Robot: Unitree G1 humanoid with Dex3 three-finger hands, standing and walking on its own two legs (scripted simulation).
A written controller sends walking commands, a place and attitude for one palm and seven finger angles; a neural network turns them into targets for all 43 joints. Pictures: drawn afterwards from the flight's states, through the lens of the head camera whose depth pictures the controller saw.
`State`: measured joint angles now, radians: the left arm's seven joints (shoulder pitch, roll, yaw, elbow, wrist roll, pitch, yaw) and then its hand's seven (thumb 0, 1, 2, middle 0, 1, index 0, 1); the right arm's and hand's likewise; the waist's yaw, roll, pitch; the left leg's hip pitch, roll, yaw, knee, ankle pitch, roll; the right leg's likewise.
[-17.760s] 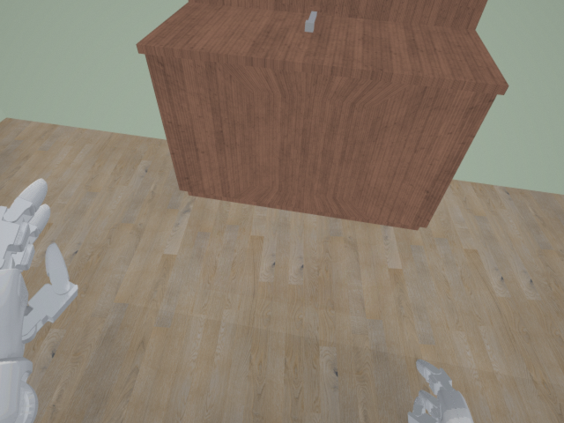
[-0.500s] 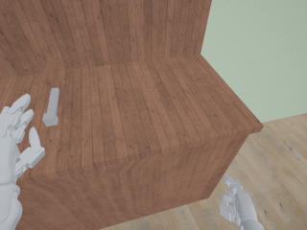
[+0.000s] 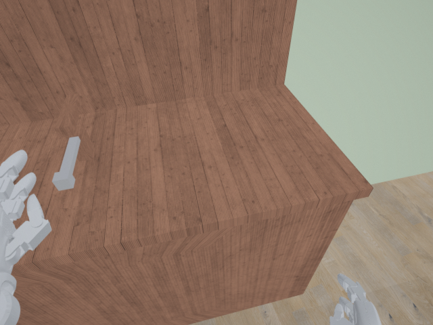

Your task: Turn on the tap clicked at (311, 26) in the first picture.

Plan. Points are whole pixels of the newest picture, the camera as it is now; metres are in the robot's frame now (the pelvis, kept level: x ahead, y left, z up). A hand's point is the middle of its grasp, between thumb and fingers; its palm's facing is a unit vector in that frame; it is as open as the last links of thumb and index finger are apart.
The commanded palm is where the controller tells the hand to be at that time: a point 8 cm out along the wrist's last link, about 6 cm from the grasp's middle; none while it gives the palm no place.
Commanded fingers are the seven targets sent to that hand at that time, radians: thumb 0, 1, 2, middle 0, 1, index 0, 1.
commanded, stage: turn the palm inward beside the body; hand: left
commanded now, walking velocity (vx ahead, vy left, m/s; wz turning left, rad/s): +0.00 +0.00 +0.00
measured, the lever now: (64, 180) +0.33 +0.35 +0.10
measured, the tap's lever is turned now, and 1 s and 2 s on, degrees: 0 0 0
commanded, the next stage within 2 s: reach beside the lever's end, fingers flat in 1.34 s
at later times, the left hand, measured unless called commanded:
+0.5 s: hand (36, 247) +0.17 +0.27 +0.16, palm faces +0.49 -0.86 -0.17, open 7.4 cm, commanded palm +0.12 +0.30 +0.17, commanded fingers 0.00 0.90 0.90 -0.20 -0.30 -0.20 -0.30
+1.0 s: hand (41, 250) +0.16 +0.26 +0.16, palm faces +0.51 -0.86 -0.11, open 7.4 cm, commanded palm +0.11 +0.30 +0.16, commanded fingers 0.00 0.90 0.90 -0.20 -0.30 -0.20 -0.30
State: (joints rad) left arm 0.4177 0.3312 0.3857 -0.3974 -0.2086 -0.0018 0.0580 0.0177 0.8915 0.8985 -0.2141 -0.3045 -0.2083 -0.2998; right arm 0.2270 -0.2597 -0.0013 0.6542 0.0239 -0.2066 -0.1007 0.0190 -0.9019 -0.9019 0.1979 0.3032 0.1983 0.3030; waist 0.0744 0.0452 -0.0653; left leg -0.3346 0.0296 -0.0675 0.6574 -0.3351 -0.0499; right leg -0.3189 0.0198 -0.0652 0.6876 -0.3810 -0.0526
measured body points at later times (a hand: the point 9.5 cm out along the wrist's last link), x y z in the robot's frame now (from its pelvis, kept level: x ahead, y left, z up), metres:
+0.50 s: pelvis -0.02 +0.02 +0.00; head -0.04 +0.01 +0.45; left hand +0.13 +0.31 +0.17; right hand +0.20 -0.17 -0.06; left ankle +0.01 +0.16 -0.72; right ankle -0.01 -0.08 -0.72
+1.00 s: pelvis -0.01 +0.03 +0.00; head -0.04 +0.01 +0.45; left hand +0.13 +0.31 +0.16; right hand +0.20 -0.18 -0.06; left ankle +0.01 +0.16 -0.72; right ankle -0.01 -0.08 -0.72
